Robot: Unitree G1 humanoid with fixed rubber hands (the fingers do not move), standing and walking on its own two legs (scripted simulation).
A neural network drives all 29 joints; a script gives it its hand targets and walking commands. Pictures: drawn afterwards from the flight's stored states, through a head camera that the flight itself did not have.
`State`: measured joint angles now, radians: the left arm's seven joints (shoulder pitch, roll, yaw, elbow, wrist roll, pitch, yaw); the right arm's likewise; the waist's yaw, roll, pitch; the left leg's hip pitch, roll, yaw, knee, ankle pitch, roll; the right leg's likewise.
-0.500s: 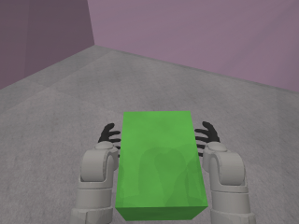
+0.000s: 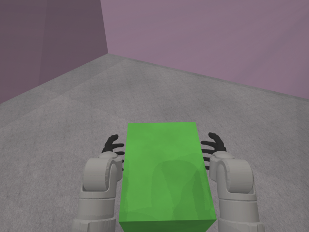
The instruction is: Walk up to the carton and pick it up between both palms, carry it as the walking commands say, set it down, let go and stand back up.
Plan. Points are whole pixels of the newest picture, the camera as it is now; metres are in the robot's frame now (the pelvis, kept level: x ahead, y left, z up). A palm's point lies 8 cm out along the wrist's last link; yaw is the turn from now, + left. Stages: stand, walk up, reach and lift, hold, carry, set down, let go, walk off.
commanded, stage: carry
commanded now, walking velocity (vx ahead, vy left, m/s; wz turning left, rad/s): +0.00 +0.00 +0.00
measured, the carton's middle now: (162, 180) +0.29 +0.00 +0.01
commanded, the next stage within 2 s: none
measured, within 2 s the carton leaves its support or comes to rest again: neither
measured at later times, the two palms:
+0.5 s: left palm (111, 165) +0.27 +0.13 +0.09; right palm (220, 165) +0.28 -0.14 +0.09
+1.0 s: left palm (111, 162) +0.28 +0.14 +0.08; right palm (217, 162) +0.29 -0.13 +0.09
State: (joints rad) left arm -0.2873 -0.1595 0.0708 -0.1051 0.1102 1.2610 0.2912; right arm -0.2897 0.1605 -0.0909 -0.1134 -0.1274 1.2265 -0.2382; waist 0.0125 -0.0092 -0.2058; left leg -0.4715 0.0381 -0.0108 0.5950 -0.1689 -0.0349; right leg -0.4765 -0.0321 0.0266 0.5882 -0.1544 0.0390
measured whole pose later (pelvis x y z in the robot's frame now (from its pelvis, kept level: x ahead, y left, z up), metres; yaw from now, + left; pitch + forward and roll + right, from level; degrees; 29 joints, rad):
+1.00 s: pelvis +0.00 +0.00 +0.00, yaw -1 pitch +3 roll +1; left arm -0.24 -0.15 0.08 -0.09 0.11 1.09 0.24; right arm -0.26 0.15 -0.07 -0.06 -0.14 1.06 -0.21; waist 0.00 -0.03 -0.15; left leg -0.47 0.03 0.01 0.59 -0.17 -0.03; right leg -0.50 -0.05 0.03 0.62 -0.17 0.04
